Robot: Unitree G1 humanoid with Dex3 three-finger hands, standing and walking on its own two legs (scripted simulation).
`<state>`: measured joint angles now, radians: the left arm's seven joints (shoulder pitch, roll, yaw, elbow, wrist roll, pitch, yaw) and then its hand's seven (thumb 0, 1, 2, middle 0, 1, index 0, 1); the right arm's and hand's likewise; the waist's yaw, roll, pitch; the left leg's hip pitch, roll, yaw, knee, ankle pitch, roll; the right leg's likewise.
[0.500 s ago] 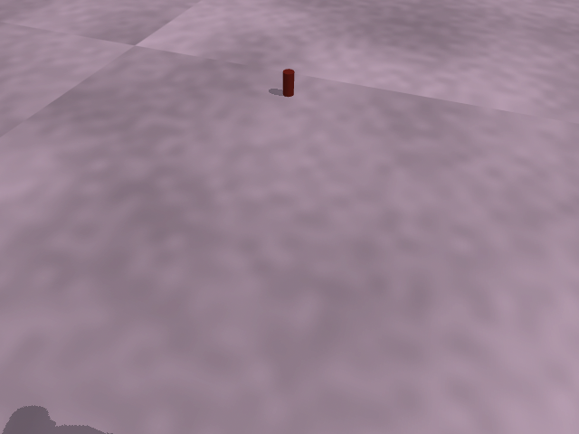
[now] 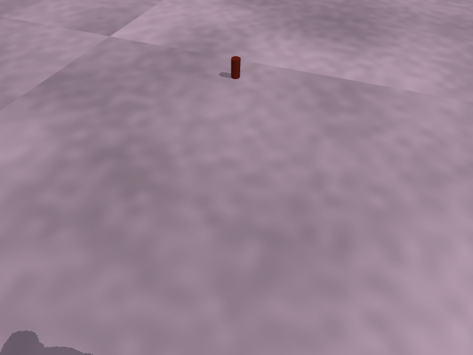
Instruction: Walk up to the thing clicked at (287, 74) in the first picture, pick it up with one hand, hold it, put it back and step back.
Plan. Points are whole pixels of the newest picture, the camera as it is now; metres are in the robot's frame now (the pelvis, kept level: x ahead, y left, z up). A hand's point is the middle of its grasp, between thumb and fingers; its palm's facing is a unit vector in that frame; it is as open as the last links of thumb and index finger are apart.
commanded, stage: stand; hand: left
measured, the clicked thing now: (235, 67) +2.28 -0.08 -0.70
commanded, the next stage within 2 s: walk up in 0.62 s
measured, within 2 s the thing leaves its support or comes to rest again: neither
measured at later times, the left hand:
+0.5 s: hand out of the picture +0.08 +0.25 -0.16, palm faces -0.02 -0.94 -0.34, open 7.4 cm
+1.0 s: hand (110, 339) +0.20 +0.23 -0.13, palm faces -0.04 -0.89 -0.45, open 7.4 cm
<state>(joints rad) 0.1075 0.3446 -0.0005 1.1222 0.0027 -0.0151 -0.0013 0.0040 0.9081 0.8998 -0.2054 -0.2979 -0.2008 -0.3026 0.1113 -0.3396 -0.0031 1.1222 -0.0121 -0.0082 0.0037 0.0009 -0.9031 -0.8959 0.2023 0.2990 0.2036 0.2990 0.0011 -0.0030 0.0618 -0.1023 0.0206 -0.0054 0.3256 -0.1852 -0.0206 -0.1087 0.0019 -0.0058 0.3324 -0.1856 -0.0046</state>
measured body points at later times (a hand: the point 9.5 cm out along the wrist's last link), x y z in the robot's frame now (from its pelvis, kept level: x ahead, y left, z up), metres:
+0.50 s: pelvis +0.00 +0.00 +0.00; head +0.02 +0.00 +0.45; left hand +0.08 +0.30 -0.13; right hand +0.08 -0.30 -0.13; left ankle +0.00 +0.13 -0.75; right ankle +0.00 -0.12 -0.75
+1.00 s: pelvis +0.10 -0.07 -0.02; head +0.09 -0.09 +0.43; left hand +0.20 +0.28 -0.10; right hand +0.13 -0.42 -0.14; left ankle +0.02 +0.09 -0.71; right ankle +0.10 -0.19 -0.75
